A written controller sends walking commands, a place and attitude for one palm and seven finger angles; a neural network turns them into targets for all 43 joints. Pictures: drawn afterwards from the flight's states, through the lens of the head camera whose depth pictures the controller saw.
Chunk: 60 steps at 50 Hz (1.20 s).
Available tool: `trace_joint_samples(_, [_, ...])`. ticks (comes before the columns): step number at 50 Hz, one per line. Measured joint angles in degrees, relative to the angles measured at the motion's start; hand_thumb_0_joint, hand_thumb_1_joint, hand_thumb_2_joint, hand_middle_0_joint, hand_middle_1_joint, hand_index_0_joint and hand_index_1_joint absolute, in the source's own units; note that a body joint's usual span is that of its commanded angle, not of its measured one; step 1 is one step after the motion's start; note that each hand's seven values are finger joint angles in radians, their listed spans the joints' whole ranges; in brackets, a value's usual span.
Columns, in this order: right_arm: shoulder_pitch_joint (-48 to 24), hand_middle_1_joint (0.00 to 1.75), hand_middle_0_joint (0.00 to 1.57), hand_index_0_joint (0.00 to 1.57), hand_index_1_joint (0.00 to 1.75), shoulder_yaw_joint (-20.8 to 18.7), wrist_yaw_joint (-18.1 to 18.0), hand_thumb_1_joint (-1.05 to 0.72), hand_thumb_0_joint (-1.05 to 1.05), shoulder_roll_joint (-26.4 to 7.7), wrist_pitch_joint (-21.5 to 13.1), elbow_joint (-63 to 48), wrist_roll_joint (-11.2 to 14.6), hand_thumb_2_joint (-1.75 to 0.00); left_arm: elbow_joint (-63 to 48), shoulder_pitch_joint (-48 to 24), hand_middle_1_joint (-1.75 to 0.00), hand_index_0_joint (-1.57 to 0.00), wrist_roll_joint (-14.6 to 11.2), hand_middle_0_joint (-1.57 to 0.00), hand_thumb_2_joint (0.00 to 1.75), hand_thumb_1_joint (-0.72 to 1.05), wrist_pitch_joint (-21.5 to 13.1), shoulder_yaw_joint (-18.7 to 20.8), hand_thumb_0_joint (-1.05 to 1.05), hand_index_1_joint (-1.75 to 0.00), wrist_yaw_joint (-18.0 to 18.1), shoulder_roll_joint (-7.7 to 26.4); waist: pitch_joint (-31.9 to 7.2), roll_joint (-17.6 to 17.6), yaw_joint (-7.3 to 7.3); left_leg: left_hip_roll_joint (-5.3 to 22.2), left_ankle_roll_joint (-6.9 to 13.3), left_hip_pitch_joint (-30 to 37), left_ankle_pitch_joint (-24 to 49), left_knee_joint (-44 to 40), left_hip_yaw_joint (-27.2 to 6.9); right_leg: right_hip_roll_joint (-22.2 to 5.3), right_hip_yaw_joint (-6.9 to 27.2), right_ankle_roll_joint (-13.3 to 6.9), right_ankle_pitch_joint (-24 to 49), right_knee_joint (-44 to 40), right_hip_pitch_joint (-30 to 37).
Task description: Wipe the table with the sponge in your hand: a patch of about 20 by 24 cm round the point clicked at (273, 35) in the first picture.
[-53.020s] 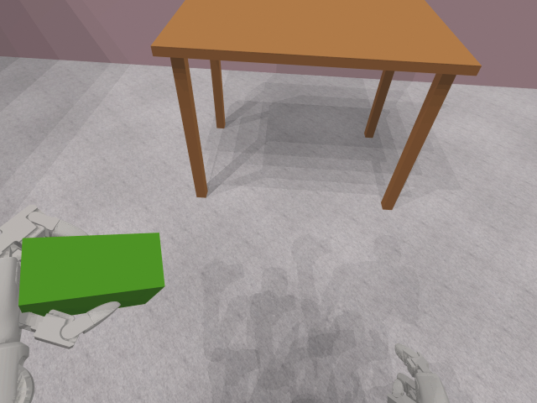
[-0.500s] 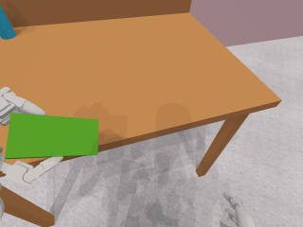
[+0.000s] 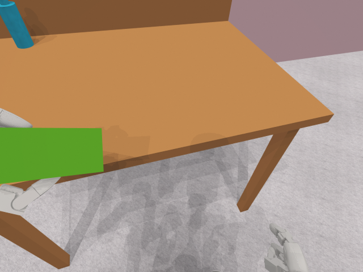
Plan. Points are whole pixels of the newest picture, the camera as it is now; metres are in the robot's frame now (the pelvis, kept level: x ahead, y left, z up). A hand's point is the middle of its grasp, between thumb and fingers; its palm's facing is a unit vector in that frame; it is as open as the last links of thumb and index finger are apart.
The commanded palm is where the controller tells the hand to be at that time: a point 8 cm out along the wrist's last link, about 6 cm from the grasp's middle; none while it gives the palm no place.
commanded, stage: step back with the hand held close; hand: left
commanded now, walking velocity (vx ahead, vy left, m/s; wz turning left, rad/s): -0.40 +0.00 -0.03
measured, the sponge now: (62, 152) +0.23 +0.21 +0.21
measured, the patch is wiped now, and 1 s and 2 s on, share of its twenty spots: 1.00 1.00 1.00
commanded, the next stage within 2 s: stop stepping back and stand still in 0.68 s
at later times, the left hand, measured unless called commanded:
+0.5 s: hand (22, 194) +0.15 +0.20 +0.25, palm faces +0.44 -0.83 -0.33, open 10.1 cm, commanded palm +0.08 +0.26 +0.26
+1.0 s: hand out of the picture +0.00 +0.18 +0.25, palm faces +0.43 -0.82 -0.37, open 10.1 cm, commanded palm -0.05 +0.23 +0.26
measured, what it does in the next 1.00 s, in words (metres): walks backwards: right foot, then left foot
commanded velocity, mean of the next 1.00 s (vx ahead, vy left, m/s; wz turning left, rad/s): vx -0.23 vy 0.02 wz -0.04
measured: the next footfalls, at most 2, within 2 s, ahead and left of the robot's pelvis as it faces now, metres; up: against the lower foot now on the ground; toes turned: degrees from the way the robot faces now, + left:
right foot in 0.38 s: -0.05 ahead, -0.12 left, +0.00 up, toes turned +0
left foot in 0.64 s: -0.10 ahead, +0.13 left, +0.00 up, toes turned +2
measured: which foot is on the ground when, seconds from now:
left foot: down 0.00-0.40, up 0.42-0.62, down 0.64-0.88, up 0.90-1.00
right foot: down 0.00-0.18, up 0.20-0.36, down 0.38-0.66, up 0.68-0.84, down 0.86-1.00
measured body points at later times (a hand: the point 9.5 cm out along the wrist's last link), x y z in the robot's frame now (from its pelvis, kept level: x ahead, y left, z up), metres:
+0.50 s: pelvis -0.09 -0.02 +0.02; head -0.05 -0.01 +0.46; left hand +0.12 +0.25 +0.26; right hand +0.10 -0.24 -0.08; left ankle -0.05 +0.12 -0.67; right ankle -0.09 -0.12 -0.72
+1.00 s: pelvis -0.22 -0.04 +0.02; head -0.22 -0.04 +0.47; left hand -0.02 +0.22 +0.27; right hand -0.06 -0.27 -0.07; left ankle -0.20 +0.10 -0.67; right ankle -0.16 -0.11 -0.72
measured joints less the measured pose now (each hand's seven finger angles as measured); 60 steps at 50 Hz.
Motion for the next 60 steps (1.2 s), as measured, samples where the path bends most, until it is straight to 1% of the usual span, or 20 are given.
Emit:
trace_joint_samples(4, [-1.5, 0.30, 0.20, 0.20, 0.30, 0.1, 0.6, -0.90, 0.01, -0.4, 0.5, 1.7, 0.2, -0.90, 5.2, -7.0, -1.32, -0.74, 0.1, -0.72, 1.06, -0.51, 1.3, -1.7, -0.01, -1.33, 0.4, -3.4, -0.8, 1.0, 0.10, 0.9, 1.1, -2.3, -4.1, 2.9, -0.2, 0.1, -1.3, -0.3, 1.5, -1.3, -0.2])
trace_joint_samples(9, [-3.1, 0.30, 0.20, 0.20, 0.30, 0.8, 1.1, -0.90, 0.01, -0.4, 1.4, 0.8, -0.1, -0.90, 4.3, -7.2, -1.32, -0.74, 0.4, -0.72, 1.06, -0.51, 2.8, -4.5, -0.01, -1.33, 0.2, -4.0, 1.0, -0.2, -2.27, 1.5, 1.6, -4.4, -1.1, 1.5, 1.1, -0.9, -1.9, 0.1, 0.9, -2.2, -1.8])
trace_joint_samples(12, [-2.0, 0.30, 0.20, 0.20, 0.30, 0.2, 0.9, -0.90, 0.01, 0.5, 0.3, -1.0, -0.7, -0.90, 0.7, -3.4, -1.32, -0.74, 1.2, -0.72, 1.06, -0.51, 2.5, -3.6, -0.01, -1.33, 0.0, -1.9, 1.9, 0.8, -3.48, 3.1, 1.2, -5.8, 5.7, 0.6, 0.8, 1.4, -0.3, 1.0, -8.1, 10.4, -4.0])
trace_joint_samples(15, [-0.5, 0.30, 0.20, 0.20, 0.30, -0.5, 1.5, -0.90, 0.01, 2.6, -1.3, 0.6, -0.9, -0.90, -2.4, -0.4, -1.32, -0.74, 0.6, -0.72, 1.06, -0.51, 1.7, -1.1, -0.01, -1.33, -0.1, 0.1, 0.9, -0.2, -1.92, 3.8, -0.6, -6.3, 5.9, -1.0, 1.3, 3.1, 1.0, 1.4, -15.1, 18.4, -1.7])
trace_joint_samples(18, [0.2, 0.30, 0.20, 0.20, 0.30, 0.0, 2.2, -0.90, 0.01, 3.3, -2.8, 2.3, -0.8, -0.90, -2.9, -0.1, -1.32, -0.74, -0.2, -0.72, 1.06, -0.51, 0.8, 0.7, -0.01, -1.33, 0.4, -0.2, -0.2, 0.0, 0.07, 4.9, -1.6, -7.2, 7.1, -2.6, 2.1, 3.0, 0.3, 1.3, -15.1, 7.4, 6.7])
trace_joint_samples(21, [-1.9, 0.30, 0.20, 0.20, 0.30, 0.4, 2.8, -0.90, 0.01, 2.4, -3.0, 4.4, -0.4, -0.90, -0.3, -4.0, -1.32, -0.74, 0.3, -0.72, 1.06, -0.51, 0.4, -1.0, -0.01, -1.33, 0.1, -3.0, 1.3, 3.0, 1.14, 7.0, -2.2, -8.4, 6.7, -1.0, 1.3, 5.0, -0.4, -1.6, -11.8, -1.1, 10.4])
trace_joint_samples(23, [-3.0, 0.30, 0.20, 0.20, 0.30, 0.3, 2.5, -0.90, 0.02, 2.5, -2.3, 5.5, 0.1, -0.90, 1.6, -6.7, -1.32, -0.74, 0.6, -0.72, 1.06, -0.51, 0.8, -3.3, -0.01, -1.33, -0.3, -3.6, 2.1, 2.3, 0.68, 5.1, -2.1, -9.7, -0.4, 6.2, 0.9, 4.3, -0.3, -2.3, -10.0, -2.4, 10.3])
trace_joint_samples(26, [-3.8, 0.30, 0.20, 0.20, 0.30, 0.5, 2.1, -0.90, 0.02, 2.9, -1.2, 4.1, 0.4, -0.90, 2.0, -5.6, -1.32, -0.74, 0.7, -0.72, 1.06, -0.51, 1.2, -3.7, -0.01, -1.33, -1.3, -2.2, 2.2, -0.9, -0.75, 2.6, -1.7, -9.2, -4.6, 12.5, 2.5, 2.3, 1.3, -2.1, -7.2, -4.7, 9.4])
trace_joint_samples(30, [-4.4, 0.30, 0.20, 0.20, 0.30, 0.3, 1.5, -0.90, 0.02, 1.8, -0.3, 0.2, 0.4, -0.90, -0.7, 0.8, -1.32, -0.74, 0.1, -0.72, 1.06, -0.51, 1.2, -2.6, -0.01, -1.33, -1.9, 0.2, 1.8, -2.6, -3.31, 2.1, -1.5, -3.4, -1.8, 3.6, 4.3, 1.1, 2.8, -1.5, -4.3, -6.4, 7.0])
trace_joint_samples(32, [-4.4, 0.30, 0.20, 0.20, 0.30, -0.4, 1.0, -0.90, 0.02, 0.4, -0.4, -1.0, 0.4, -0.90, -2.8, 2.8, -1.32, -0.74, -0.2, -0.72, 1.06, -0.51, 0.9, -2.3, -0.01, -1.33, -1.9, 1.6, 1.7, -1.8, -4.15, 2.9, -0.8, 0.6, 5.9, -4.6, 4.1, 1.6, 2.3, -1.0, -3.7, -5.6, 5.1])
trace_joint_samples(34, [-4.3, 0.30, 0.20, 0.20, 0.30, -1.8, 0.6, -0.90, 0.01, -0.4, -1.0, -1.2, 0.4, -0.90, -4.4, 3.0, -1.32, -0.74, -0.4, -0.72, 1.06, -0.52, 0.3, -1.6, -0.01, -1.33, -1.7, 3.4, 1.7, -1.2, -4.63, 3.4, -1.3, 1.4, 2.9, -8.6, 3.3, 2.0, 1.4, -0.1, -4.7, -2.5, 2.1])
trace_joint_samples(38, [-3.6, 0.30, 0.20, 0.20, 0.30, -2.4, 1.0, -0.90, 0.01, 1.2, -2.3, 0.9, 0.0, -0.90, -3.6, 3.2, -1.32, -0.74, -0.7, -0.72, 1.06, -0.52, -0.5, 1.1, -0.01, -1.33, -0.8, 4.3, 2.7, -3.2, -2.51, 3.3, -1.3, 0.7, 4.2, -8.5, 4.4, 2.9, 2.1, 0.8, -14.4, 6.1, -0.1])
trace_joint_samples(42, [-1.5, 0.30, 0.20, 0.20, 0.30, -1.3, 1.9, -0.90, 0.01, 2.1, -4.3, 2.2, -0.2, -0.90, -1.1, 2.0, -1.32, -0.74, -0.3, -0.72, 1.06, -0.52, 0.8, 1.4, -0.01, -1.33, 0.1, 1.7, 2.3, -1.6, -1.31, 4.4, -2.3, 0.9, 6.1, -8.8, 4.1, 3.3, 0.4, 1.3, -11.3, 1.7, 5.2])
trace_joint_samples(44, [-1.2, 0.30, 0.20, 0.20, 0.30, -0.6, 2.3, -0.90, 0.01, 1.7, -4.6, 2.6, -0.1, -0.90, 0.4, 0.5, -1.32, -0.74, -0.1, -0.72, 1.06, -0.52, 1.0, 0.4, -0.01, -1.33, 0.2, -0.3, 2.4, 0.7, -0.96, 5.8, -2.7, 0.0, 6.0, -6.8, 3.3, 4.4, -0.7, -0.9, -6.6, -2.3, 7.6])
trace_joint_samples(47, [-0.9, 0.30, 0.20, 0.20, 0.30, 0.0, 2.4, -0.90, 0.01, 1.5, -3.7, 4.2, -0.1, -0.90, 2.5, -1.6, -1.32, -0.74, 0.4, -0.72, 1.06, -0.52, 1.5, -2.1, -0.01, -1.33, -0.3, -1.8, 1.7, 1.5, -0.99, 4.1, -1.1, -3.1, -2.6, 3.1, 1.3, 4.6, -1.4, -4.4, -4.0, -4.0, 7.9])
trace_joint_samples(50, [0.5, 0.30, 0.20, 0.20, 0.30, 0.5, 2.4, -0.90, 0.02, 1.6, -2.4, 4.9, -0.4, -0.90, 4.4, -1.5, -1.32, -0.74, 0.7, -0.72, 1.06, -0.52, 1.2, -3.4, -0.01, -1.33, -1.1, -2.3, -0.4, -0.3, -1.15, 1.6, -0.3, -3.6, -3.5, 10.0, 2.7, 3.3, -0.4, -4.7, -1.4, -7.0, 8.2])
trace_joint_samples(55, [3.4, 0.30, 0.20, 0.20, 0.30, 0.5, 1.3, -0.90, 0.02, 0.2, -0.9, 3.8, -0.6, -0.90, 7.6, -1.2, -1.32, -0.74, 0.6, -0.72, 1.06, -0.52, 1.0, -4.4, -0.01, -1.33, -1.0, -1.4, -4.2, -1.2, -2.87, 0.4, 1.7, 5.1, -7.4, -1.5, 6.7, 2.0, -1.1, -4.2, -0.4, -9.8, 7.7])
trace_joint_samples(57, [4.1, 0.30, 0.20, 0.20, 0.30, 0.1, 1.0, -0.90, 0.02, -1.4, -1.2, 2.9, -0.7, -0.90, 8.0, -1.9, -1.32, -0.74, 0.4, -0.72, 1.06, -0.52, 0.9, -4.7, -0.01, -1.33, -0.7, -1.2, -4.8, 0.6, -3.57, 1.1, 3.6, 9.0, -11.2, -9.6, 5.6, 3.0, -2.5, -3.5, -3.9, -7.9, 5.7])
trace_joint_samples(58, [3.9, 0.30, 0.20, 0.20, 0.30, -0.1, 0.9, -0.90, 0.02, -1.7, -1.5, 3.0, -0.8, -0.90, 8.2, -2.6, -1.32, -0.74, 0.5, -0.72, 1.06, -0.52, 0.9, -4.4, -0.01, -1.33, -0.5, -0.8, -4.2, 0.5, -3.93, 1.0, 3.7, 8.6, -9.1, -10.6, 5.1, 2.9, -2.6, -2.5, -7.4, -5.2, 4.3])
trace_joint_samples(60, [3.8, 0.30, 0.20, 0.20, 0.30, -0.6, 1.0, -0.90, 0.02, -1.7, -2.3, 2.9, -0.9, -0.90, 9.0, -3.2, -1.32, -0.74, 1.0, -0.72, 1.06, -0.52, 1.1, -3.4, -0.01, -1.33, -0.3, 0.1, -2.9, 0.3, -3.78, 1.4, 3.2, 7.9, -1.8, -10.1, 5.5, 3.4, -1.8, -0.9, -12.7, 8.2, 0.7])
